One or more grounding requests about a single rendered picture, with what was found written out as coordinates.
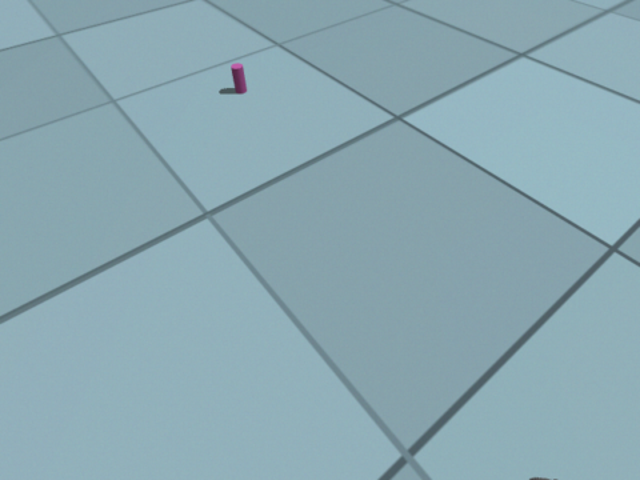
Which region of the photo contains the can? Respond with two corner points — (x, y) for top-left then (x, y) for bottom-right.
(231, 63), (247, 94)

